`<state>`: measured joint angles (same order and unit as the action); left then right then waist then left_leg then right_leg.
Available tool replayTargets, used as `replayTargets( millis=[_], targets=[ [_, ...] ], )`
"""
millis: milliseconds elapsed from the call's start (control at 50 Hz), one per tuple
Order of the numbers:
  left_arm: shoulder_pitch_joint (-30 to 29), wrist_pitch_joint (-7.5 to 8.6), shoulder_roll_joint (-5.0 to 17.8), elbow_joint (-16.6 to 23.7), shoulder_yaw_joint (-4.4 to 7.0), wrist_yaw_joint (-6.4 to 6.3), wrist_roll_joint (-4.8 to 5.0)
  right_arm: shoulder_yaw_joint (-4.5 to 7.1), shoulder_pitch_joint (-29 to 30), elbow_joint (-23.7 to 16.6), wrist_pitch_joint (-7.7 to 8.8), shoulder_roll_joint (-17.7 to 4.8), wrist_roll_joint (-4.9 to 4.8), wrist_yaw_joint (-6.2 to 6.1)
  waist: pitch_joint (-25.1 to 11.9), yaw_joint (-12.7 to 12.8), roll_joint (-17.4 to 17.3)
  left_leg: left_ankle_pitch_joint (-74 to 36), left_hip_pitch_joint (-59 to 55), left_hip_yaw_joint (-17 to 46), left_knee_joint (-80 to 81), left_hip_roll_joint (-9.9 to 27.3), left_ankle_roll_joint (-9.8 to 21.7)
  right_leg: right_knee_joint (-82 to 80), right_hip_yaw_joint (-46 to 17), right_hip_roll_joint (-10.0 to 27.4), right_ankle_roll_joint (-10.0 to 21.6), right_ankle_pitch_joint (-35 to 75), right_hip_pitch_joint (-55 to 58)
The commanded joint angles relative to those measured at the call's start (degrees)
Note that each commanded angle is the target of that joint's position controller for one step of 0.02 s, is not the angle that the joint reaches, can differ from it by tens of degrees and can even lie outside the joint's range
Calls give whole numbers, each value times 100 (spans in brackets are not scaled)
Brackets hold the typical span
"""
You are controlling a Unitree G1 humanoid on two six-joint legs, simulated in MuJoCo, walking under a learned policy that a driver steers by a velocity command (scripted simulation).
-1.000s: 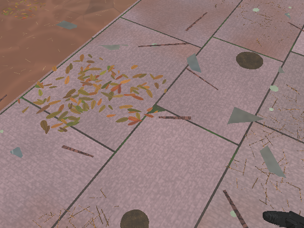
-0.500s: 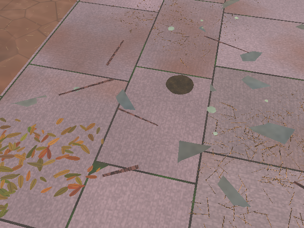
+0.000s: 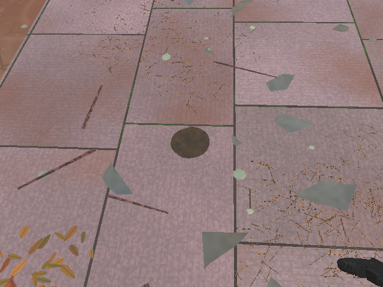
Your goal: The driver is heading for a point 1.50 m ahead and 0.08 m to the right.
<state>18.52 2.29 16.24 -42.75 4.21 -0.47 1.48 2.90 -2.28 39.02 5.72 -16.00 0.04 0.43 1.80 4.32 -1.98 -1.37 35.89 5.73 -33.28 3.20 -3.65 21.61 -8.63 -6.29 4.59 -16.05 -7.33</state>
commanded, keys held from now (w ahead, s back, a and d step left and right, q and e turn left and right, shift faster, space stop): w+e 0.44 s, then w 0.22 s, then w+q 0.34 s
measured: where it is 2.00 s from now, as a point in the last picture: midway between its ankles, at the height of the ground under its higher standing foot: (249, 136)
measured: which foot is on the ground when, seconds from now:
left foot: up 0.00-0.08, down 0.10-0.64, up 0.66-1.00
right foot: down 0.00-0.12, up 0.14-0.60, down 0.62-1.00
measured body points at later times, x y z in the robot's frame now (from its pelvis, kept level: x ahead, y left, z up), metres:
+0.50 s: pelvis +0.27 +0.01 +0.00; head +0.30 +0.00 +0.45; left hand +0.54 +0.19 -0.08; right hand +0.20 -0.27 -0.13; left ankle +0.20 +0.15 -0.74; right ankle +0.38 -0.18 -0.69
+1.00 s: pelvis +0.52 -0.12 +0.00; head +0.54 -0.12 +0.45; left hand +0.66 +0.14 -0.12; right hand +0.60 -0.41 -0.11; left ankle +0.74 -0.01 -0.69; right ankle +0.41 -0.18 -0.74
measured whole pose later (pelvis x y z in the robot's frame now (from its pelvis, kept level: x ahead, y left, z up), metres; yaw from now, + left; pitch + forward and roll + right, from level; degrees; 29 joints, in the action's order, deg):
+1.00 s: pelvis +0.52 -0.12 +0.00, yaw -15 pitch +1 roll -2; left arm 17.8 5.2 15.1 -45.1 3.7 0.2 -0.6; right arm 2.8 -8.9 45.7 2.9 -16.3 -1.1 1.7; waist 1.0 2.8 -2.8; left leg -4.4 40.1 2.8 -41.7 5.9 -0.5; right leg 11.8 8.4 -3.2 2.5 -14.8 1.6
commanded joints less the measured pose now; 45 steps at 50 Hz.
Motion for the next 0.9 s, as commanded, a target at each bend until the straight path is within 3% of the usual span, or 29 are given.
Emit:
replayTargets(
  millis=[20, 60, 80, 100, 120, 140, 160, 180, 200, 220, 280, 340, 420, 480, 540, 580, 600, 620, 640, 660, 680, 700, 720, 740, 760, 800, 860, 900],
  targets=[
    [192, 9, 904, 259, 246, -61, 26, 159, 477, -498, 154, -584, -58, 73, -229, -39, 778, -23, -820, -137, 476, -318, 103, -174, -1223, 1334, 696, 1156, -198],
    [83, -14, 910, 300, 261, -74, 0, 231, 167, -442, 213, -717, -69, 85, -265, -256, 950, 436, -1184, -138, 611, -317, 295, 186, -1514, 1425, 585, 1280, -20],
    [-18, -20, 808, 349, 228, -67, -12, 297, -301, -319, 242, -804, -49, 61, -444, -525, 951, 399, -1837, -241, 846, -335, 445, 577, -1459, 1246, 457, 1532, -93],
    [-62, 1, 533, 433, 127, -39, -56, 379, -971, -235, 273, -1013, 50, 22, -1039, -854, 732, 471, -3050, 132, 741, 161, 736, 1633, -1170, 941, 264, 1460, -460],
    [454, 35, 157, 575, 10, -43, -40, 491, -1727, -159, 253, -1483, 175, -22, -1956, -861, -414, 1100, -5125, 1957, 821, 1447, 1429, 3552, -432, 223, -132, 6, -2011],
    [791, 72, 303, 658, -28, -42, 67, 497, -1991, 14, 173, -1420, 70, 36, -2225, -746, -1797, 2606, -5706, 4041, 1442, 2186, 1933, 4827, -144, 184, -290, -1880, -3383],
    [496, 53, 845, 556, 101, -40, 107, 361, -1688, -95, 138, -911, -6, 27, -1418, -855, -978, 3429, -5088, 3588, 1645, 2003, 1726, 5348, -261, 547, -341, -1456, -3826],
    [-11, 16, 962, 638, 139, -35, 49, 294, -1437, -131, 77, -706, 3, -3, -825, -892, -502, 3048, -4376, 2668, 1674, 1757, 1493, 5421, -18, 742, -372, -995, -3845],
    [-250, 0, 890, 712, 144, -24, -15, 243, -1193, -105, 44, -601, 37, -9, -413, -777, -257, 2342, -3678, 1991, 1806, 1504, 1411, 5198, 75, 910, -393, -657, -3691],
    [-331, -21, 818, 746, 168, -2, -36, 198, -1047, -67, 42, -483, 63, -20, -214, -655, -324, 1832, -3248, 1493, 1944, 1303, 1352, 4936, 77, 1081, -393, -427, -3507],
    [-279, -115, 482, 800, 115, 51, 22, 217, -987, 63, 104, -514, 35, -22, -96, -517, -474, 1049, -2775, 581, 2313, 1129, 1404, 4552, 261, 1257, -448, -126, -3223],
    [-571, -135, 383, 929, 75, 62, -23, 295, -1068, 224, 125, -738, 45, -36, -64, -540, -241, 358, -2960, 45, 2458, 1228, 1522, 3923, 267, 1328, -554, 424, -3497],
    [-1113, -60, 276, 1017, 15, 191, -16, 321, -1107, 367, 45, -891, 15, -64, 37, -729, -158, -148, -3174, -819, 2440, 1053, 1333, 2625, 569, 1259, -514, 1548, -3277],
    [-1659, -17, 151, 1196, -50, 286, -16, 340, -1455, 558, -28, -1014, -60, -57, 205, -939, -81, -200, -3379, -1068, 2420, 1129, 1280, 1871, 827, 1128, -388, 1632, -3031],
    [-1850, 2, 243, 1344, -26, 340, -21, 377, -1641, 733, -119, -1167, -172, -21, 304, -859, -145, -947, -3855, -1124, 2177, 1351, 1250, 1402, 977, 936, -138, 982, -2857],
    [-1400, -4, 495, 1287, 103, 333, -81, 408, -1574, 789, -179, -1341, -225, -44, -73, -451, -332, -2882, -4032, -1319, 1322, 1344, 1128, 1140, 1239, 586, 106, 553, -1960],
    [-576, -14, 718, 1051, 243, 303, -87, 372, -1515, 812, -213, -1306, -231, -67, -544, 40, -273, -3438, -3772, -1555, 343, 1167, 980, 769, 1374, 354, 283, 933, -742],
    [336, -51, 1071, 798, 406, 217, -79, 271, -1567, 778, -193, -1093, -143, -98, -1078, 440, -98, -2560, -2716, -1664, -967, 943, 758, 897, 912, 583, 461, 1261, 915],
    [710, -51, 1757, 720, 505, 134, -100, 22, -2000, 489, -98, -388, 84, -43, -1772, 99, 1368, 1725, -252, -1615, -3280, 95, 357, 796, -1877, 2212, 1312, 982, 3052],
    [831, -1, 1477, 812, 395, 154, -73, 20, -1926, 584, 61, -609, -60, 15, -2744, 253, 1294, 3589, 361, -379, -4380, -339, 311, -118, -3753, 2929, 1872, 562, 3294],
    [537, 54, 1116, 750, 272, 190, -120, 149, -1398, 451, 111, -998, -316, 63, -1913, 327, 906, 3256, 878, -152, -4592, -3, 388, -205, -2731, 2740, 1558, 680, 2727],
    [226, 89, 920, 714, 209, 188, -105, 106, -1119, 377, 128, -913, -340, 62, -1222, 165, 761, 2806, 889, -236, -4253, 257, 472, -236, -1807, 2464, 1295, 972, 1868],
    [-135, 118, 712, 681, 141, 192, -116, 112, -1020, 425, 104, -858, -222, 32, -787, -57, 495, 2421, 670, -260, -3814, 461, 464, -391, -1216, 2231, 1103, 1313, 1063],
    [-374, 166, 528, 694, 82, 197, -164, 146, -1134, 487, 27, -869, -164, 29, -595, -264, 594, 2133, 289, -193, -3549, 596, 441, -596, -819, 2078, 1011, 1637, 489],
    [-508, 207, 485, 680, 73, 196, -192, 140, -1341, 577, -67, -782, -170, 39, -526, -416, 645, 1925, -19, -157, -3463, 623, 406, -836, -577, 2015, 987, 1625, 129],
    [-569, 335, 553, 560, 106, 186, -203, 106, -1477, 645, -216, -561, -171, 18, -369, -544, 573, 1626, -99, -106, -3247, 588, 299, -1187, -147, 2039, 1026, 1855, -231],
    [-479, 412, 603, 358, 134, 116, -261, 105, -1101, 532, -273, -482, -142, -19, -58, -473, 466, 749, 356, 90, -2513, 496, 190, -1411, 506, 1951, 882, 2014, -187],
    [-495, 416, 620, 290, 128, 79, -250, 91, -883, 479, -235, -426, -129, 33, 21, -406, 476, -26, 303, -4, -1743, 397, 216, -1460, 973, 1794, 696, 2044, -110]
  ],
)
